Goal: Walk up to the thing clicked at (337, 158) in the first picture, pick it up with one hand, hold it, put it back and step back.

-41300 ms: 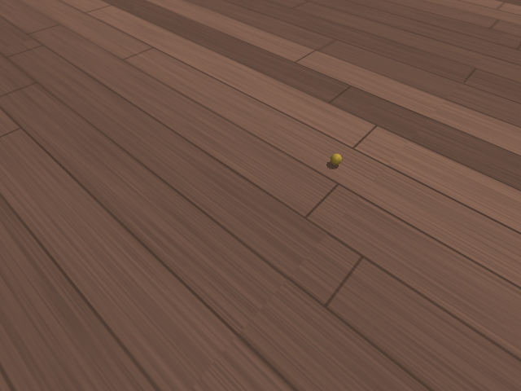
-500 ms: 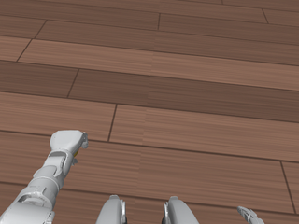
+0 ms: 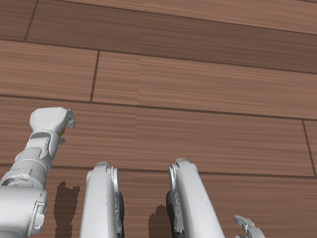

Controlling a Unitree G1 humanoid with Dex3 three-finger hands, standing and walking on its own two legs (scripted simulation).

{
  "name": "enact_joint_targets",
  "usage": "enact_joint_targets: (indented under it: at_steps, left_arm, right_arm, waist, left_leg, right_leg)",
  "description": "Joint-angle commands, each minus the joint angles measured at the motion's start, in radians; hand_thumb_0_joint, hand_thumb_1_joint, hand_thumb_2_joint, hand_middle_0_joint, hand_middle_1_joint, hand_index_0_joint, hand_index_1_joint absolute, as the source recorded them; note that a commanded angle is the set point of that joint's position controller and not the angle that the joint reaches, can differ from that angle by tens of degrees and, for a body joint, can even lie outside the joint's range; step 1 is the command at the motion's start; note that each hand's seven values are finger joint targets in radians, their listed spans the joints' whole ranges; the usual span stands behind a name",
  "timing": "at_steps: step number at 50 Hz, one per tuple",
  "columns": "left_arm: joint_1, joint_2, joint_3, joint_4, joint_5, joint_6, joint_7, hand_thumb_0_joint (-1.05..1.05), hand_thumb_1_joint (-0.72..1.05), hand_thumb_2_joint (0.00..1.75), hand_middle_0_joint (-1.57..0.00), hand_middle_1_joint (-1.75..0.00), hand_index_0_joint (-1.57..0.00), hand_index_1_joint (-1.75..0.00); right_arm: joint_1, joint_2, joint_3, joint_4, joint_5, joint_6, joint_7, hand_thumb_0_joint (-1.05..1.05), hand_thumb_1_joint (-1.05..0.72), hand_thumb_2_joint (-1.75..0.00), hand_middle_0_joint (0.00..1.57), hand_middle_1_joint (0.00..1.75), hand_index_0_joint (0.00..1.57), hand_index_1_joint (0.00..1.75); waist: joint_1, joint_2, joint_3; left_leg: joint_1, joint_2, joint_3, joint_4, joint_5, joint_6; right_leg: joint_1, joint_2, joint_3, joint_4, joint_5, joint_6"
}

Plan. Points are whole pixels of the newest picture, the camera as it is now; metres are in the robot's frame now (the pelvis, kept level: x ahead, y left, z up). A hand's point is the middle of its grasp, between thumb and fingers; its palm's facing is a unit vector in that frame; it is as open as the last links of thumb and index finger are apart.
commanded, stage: crouch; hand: left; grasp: from above
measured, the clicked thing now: (52, 128) +0.42 +0.27 -0.17
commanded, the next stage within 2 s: lower in 0.98 s
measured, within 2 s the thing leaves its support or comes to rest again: neither
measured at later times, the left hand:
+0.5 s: hand (68, 135) +0.42 +0.26 -0.26, palm faces -0.45 -0.04 -0.89, open 6.4 cm
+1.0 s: hand (72, 137) +0.42 +0.26 -0.31, palm faces -0.47 -0.05 -0.88, open 6.7 cm
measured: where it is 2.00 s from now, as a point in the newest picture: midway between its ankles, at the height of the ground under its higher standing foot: (147, 226)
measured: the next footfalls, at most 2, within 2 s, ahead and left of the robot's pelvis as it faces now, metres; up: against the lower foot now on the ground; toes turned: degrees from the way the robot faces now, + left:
none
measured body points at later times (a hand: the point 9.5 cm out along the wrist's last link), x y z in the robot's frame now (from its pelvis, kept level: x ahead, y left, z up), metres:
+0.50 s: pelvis +0.00 -0.01 -0.09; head +0.22 +0.03 +0.30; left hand +0.44 +0.26 -0.21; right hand +0.08 -0.29 -0.22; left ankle +0.09 +0.11 -0.45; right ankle +0.08 -0.14 -0.45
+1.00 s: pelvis -0.01 -0.01 -0.14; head +0.22 +0.03 +0.25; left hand +0.44 +0.26 -0.26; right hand +0.05 -0.29 -0.26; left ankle +0.09 +0.11 -0.45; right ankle +0.08 -0.14 -0.45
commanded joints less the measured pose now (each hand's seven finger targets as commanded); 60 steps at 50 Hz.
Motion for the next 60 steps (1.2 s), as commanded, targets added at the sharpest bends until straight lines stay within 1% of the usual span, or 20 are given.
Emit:
enact_joint_targets:
  at_steps: [1,3,5,9,11,12,16,18,23,32,35,38,40,42,46,51,53,55,58,60]
  left_arm:
    - [-0.325,0.217,0.039,-0.119,-0.008,0.004,0.070,0.00,0.66,0.56,-1.00,-0.56,-1.04,-0.53]
    - [-0.369,0.267,0.067,-0.147,-0.005,0.007,0.077,0.00,0.65,0.55,-1.00,-0.55,-1.04,-0.52]
    - [-0.357,0.243,0.058,-0.137,-0.008,0.011,0.074,0.00,0.66,0.54,-1.01,-0.54,-1.05,-0.51]
    - [-0.376,0.293,0.082,-0.152,-0.008,-0.002,0.069,0.00,0.65,0.53,-1.01,-0.54,-1.04,-0.51]
    - [-0.355,0.289,0.084,-0.104,-0.004,-0.008,0.069,0.00,0.67,0.51,-1.02,-0.55,-1.06,-0.51]
    - [-0.356,0.298,0.093,-0.121,-0.008,-0.011,0.073,0.00,0.64,0.51,-1.02,-0.52,-1.05,-0.49]
    - [-0.404,0.294,0.080,-0.112,0.000,-0.023,0.076,0.00,0.67,0.51,-1.03,-0.51,-1.06,-0.48]
    - [-0.401,0.332,0.108,-0.098,0.005,-0.029,0.078,0.00,0.65,0.49,-1.01,-0.51,-1.04,-0.47]
    - [-0.390,0.325,0.100,-0.053,0.003,-0.034,0.078,0.00,0.66,0.47,-1.02,-0.50,-1.06,-0.47]
    - [-0.428,0.388,0.128,-0.031,0.010,-0.054,0.074,0.00,0.64,0.46,-0.99,-0.52,-1.03,-0.48]
    - [-0.429,0.375,0.116,0.011,0.008,-0.057,0.073,0.00,0.65,0.48,-0.99,-0.53,-1.03,-0.49]
    - [-0.435,0.420,0.144,-0.002,0.015,-0.063,0.083,0.00,0.61,0.46,-0.98,-0.50,-1.01,-0.46]
    - [-0.441,0.393,0.126,0.021,0.024,-0.064,0.082,0.00,0.60,0.50,-0.98,-0.50,-1.00,-0.47]
    - [-0.449,0.407,0.134,0.009,0.018,-0.068,0.083,0.00,0.61,0.49,-0.98,-0.51,-1.01,-0.48]
    - [-0.447,0.412,0.128,0.065,0.016,-0.071,0.082,0.00,0.62,0.48,-0.98,-0.52,-1.01,-0.49]
    - [-0.449,0.441,0.140,0.023,0.019,-0.085,0.083,0.00,0.61,0.48,-0.98,-0.51,-1.01,-0.48]
    - [-0.460,0.431,0.134,0.021,0.014,-0.089,0.083,0.00,0.62,0.49,-0.99,-0.52,-1.02,-0.49]
    - [-0.452,0.454,0.148,0.022,0.017,-0.091,0.086,0.00,0.60,0.51,-0.98,-0.52,-1.01,-0.49]
    - [-0.431,0.429,0.125,0.110,0.025,-0.093,0.091,0.00,0.61,0.52,-1.00,-0.52,-1.02,-0.50]
    - [-0.442,0.461,0.145,0.100,0.021,-0.103,0.101,0.00,0.60,0.51,-0.99,-0.53,-1.01,-0.50]
  right_arm:
    - [0.133,-0.223,-0.071,-0.045,-0.016,-0.032,0.006,0.00,-0.90,-0.90,0.20,0.30,0.20,0.30]
    - [0.132,-0.232,-0.071,-0.036,-0.021,-0.033,0.009,0.00,-0.90,-0.90,0.20,0.30,0.20,0.30]
    - [0.133,-0.232,-0.068,-0.035,-0.027,-0.034,0.021,0.00,-0.90,-0.90,0.20,0.30,0.20,0.30]
    - [0.134,-0.227,-0.065,-0.039,-0.031,-0.030,0.033,0.00,-0.91,-0.90,0.20,0.30,0.20,0.30]
    - [0.137,-0.220,-0.060,-0.038,-0.038,-0.030,0.041,0.00,-0.91,-0.90,0.20,0.30,0.20,0.30]
    - [0.129,-0.216,-0.056,-0.033,-0.038,-0.027,0.042,0.00,-0.91,-0.90,0.20,0.30,0.20,0.30]
    - [0.118,-0.222,-0.060,-0.029,-0.043,-0.027,0.048,0.00,-0.91,-0.90,0.20,0.30,0.20,0.30]
    - [0.124,-0.231,-0.060,-0.026,-0.046,-0.025,0.049,0.00,-0.91,-0.90,0.20,0.30,0.20,0.30]
    - [0.117,-0.221,-0.052,-0.024,-0.053,-0.020,0.058,0.00,-0.91,-0.90,0.20,0.30,0.20,0.30]
    - [0.112,-0.232,-0.043,-0.015,-0.060,-0.016,0.065,0.00,-0.91,-0.90,0.20,0.30,0.20,0.30]
    - [0.110,-0.238,-0.038,-0.010,-0.063,-0.019,0.068,0.00,-0.91,-0.90,0.20,0.30,0.20,0.30]
    - [0.109,-0.234,-0.033,-0.005,-0.063,-0.016,0.067,0.00,-0.91,-0.90,0.20,0.30,0.20,0.30]
    - [0.115,-0.245,-0.026,-0.002,-0.067,-0.014,0.069,0.00,-0.91,-0.90,0.20,0.30,0.20,0.30]
    - [0.114,-0.246,-0.023,-0.004,-0.067,-0.016,0.070,0.00,-0.91,-0.90,0.20,0.30,0.20,0.30]
    - [0.115,-0.257,-0.012,0.001,-0.074,-0.021,0.076,0.00,-0.91,-0.90,0.20,0.30,0.20,0.30]
    - [0.107,-0.258,-0.006,0.004,-0.077,-0.021,0.077,0.00,-0.91,-0.90,0.20,0.30,0.20,0.30]
    - [0.108,-0.256,-0.001,0.002,-0.078,-0.021,0.078,0.00,-0.91,-0.90,0.20,0.30,0.20,0.30]
    - [0.102,-0.265,-0.001,0.005,-0.080,-0.020,0.078,0.00,-0.91,-0.90,0.20,0.30,0.20,0.30]
    - [0.096,-0.264,0.012,0.011,-0.084,-0.019,0.081,0.00,-0.91,-0.90,0.20,0.30,0.20,0.30]
    - [0.095,-0.265,0.024,0.008,-0.089,-0.020,0.081,0.00,-0.91,-0.90,0.20,0.30,0.20,0.30]
  waist:
    - [-0.010,0.144,-0.609]
    - [-0.004,0.183,-0.638]
    - [-0.009,0.194,-0.647]
    - [-0.005,0.158,-0.672]
    - [-0.018,0.136,-0.611]
    - [0.000,0.147,-0.616]
    - [-0.008,0.175,-0.612]
    - [-0.009,0.171,-0.610]
    - [-0.007,0.162,-0.593]
    - [-0.001,0.168,-0.590]
    - [-0.020,0.159,-0.546]
    - [0.003,0.184,-0.568]
    - [-0.020,0.160,-0.551]
    - [-0.012,0.173,-0.563]
    - [-0.037,0.141,-0.503]
    - [-0.016,0.185,-0.548]
    - [-0.034,0.168,-0.533]
    - [-0.021,0.175,-0.553]
    - [-0.047,0.128,-0.475]
    - [-0.036,0.137,-0.483]
  left_leg:
    - [0.563,-0.016,-0.024,-0.194,0.055,-0.013]
    - [0.559,-0.016,-0.026,-0.164,0.081,-0.016]
    - [0.563,-0.011,-0.027,-0.128,0.132,-0.015]
    - [0.478,-0.015,0.010,-0.042,0.163,0.002]
    - [0.410,-0.016,0.023,-0.009,0.147,0.007]
    - [0.400,-0.015,0.024,-0.005,0.146,0.006]
    - [0.386,-0.008,0.019,0.031,0.127,0.002]
    - [0.364,-0.006,0.014,0.049,0.114,0.002]
    - [0.308,-0.006,0.023,0.096,0.120,0.005]
    - [0.243,-0.003,0.021,0.154,0.070,0.007]
    - [0.232,0.000,0.013,0.166,0.048,0.007]
    - [0.213,-0.004,0.023,0.184,0.061,0.005]
    - [0.202,-0.003,0.014,0.192,0.054,0.006]
    - [0.216,-0.002,0.011,0.199,0.067,0.005]
    - [0.143,-0.002,0.015,0.225,0.037,0.011]
    - [0.160,-0.003,0.017,0.237,0.045,0.004]
    - [0.146,-0.002,0.017,0.255,0.051,0.007]
    - [0.157,0.000,0.012,0.262,0.065,0.006]
    - [0.093,0.002,0.009,0.281,0.046,0.011]
    - [0.074,-0.001,0.012,0.292,0.055,0.012]
  right_leg:
    - [0.100,0.026,-0.071,-0.177,0.126,-0.081]
    - [0.077,0.021,-0.072,-0.137,0.145,-0.080]
    - [0.057,0.022,-0.079,-0.103,0.182,-0.078]
    - [0.096,0.037,-0.073,-0.081,0.234,-0.071]
    - [0.091,0.038,-0.068,-0.073,0.228,-0.066]
    - [0.087,0.042,-0.066,-0.062,0.226,-0.069]
    - [0.026,0.050,-0.078,-0.014,0.207,-0.074]
    - [0.015,0.050,-0.081,0.008,0.194,-0.073]
    - [0.007,0.058,-0.083,0.043,0.202,-0.072]
    - [-0.039,0.062,-0.095,0.103,0.155,-0.074]
    - [-0.084,0.061,-0.102,0.120,0.138,-0.075]
    - [-0.073,0.062,-0.099,0.136,0.143,-0.076]
    - [-0.094,0.063,-0.110,0.147,0.142,-0.075]
    - [-0.093,0.064,-0.114,0.158,0.154,-0.075]
    - [-0.102,0.065,-0.117,0.163,0.133,-0.069]
    - [-0.091,0.070,-0.119,0.183,0.135,-0.072]
    - [-0.090,0.070,-0.120,0.182,0.146,-0.067]
    - [-0.100,0.070,-0.124,0.197,0.161,-0.068]
    - [-0.113,0.077,-0.129,0.200,0.152,-0.063]
    - [-0.084,0.076,-0.125,0.202,0.161,-0.060]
